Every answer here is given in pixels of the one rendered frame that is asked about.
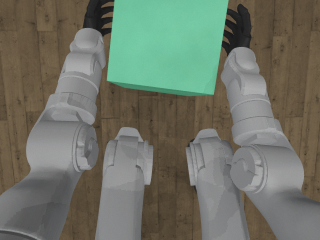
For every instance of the robot left upper arm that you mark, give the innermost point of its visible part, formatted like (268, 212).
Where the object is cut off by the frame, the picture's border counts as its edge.
(58, 153)

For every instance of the carton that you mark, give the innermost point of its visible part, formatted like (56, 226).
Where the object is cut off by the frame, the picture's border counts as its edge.
(167, 46)

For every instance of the robot left hand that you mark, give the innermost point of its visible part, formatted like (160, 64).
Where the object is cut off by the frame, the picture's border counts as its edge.
(93, 16)

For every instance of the left robot forearm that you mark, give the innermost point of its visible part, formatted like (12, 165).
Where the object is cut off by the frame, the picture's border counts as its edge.
(79, 81)

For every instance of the left robot thigh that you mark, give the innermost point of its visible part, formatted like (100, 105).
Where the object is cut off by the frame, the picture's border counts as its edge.
(122, 191)

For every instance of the robot right upper arm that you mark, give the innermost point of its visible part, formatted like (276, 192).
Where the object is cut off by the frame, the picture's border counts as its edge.
(272, 178)

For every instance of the robot right hand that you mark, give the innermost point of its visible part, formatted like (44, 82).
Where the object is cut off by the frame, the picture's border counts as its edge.
(241, 36)

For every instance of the right robot forearm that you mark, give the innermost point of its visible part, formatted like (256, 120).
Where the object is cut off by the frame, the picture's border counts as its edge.
(249, 103)

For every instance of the robot left shin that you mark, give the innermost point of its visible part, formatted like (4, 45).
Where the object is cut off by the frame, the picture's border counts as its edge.
(110, 151)

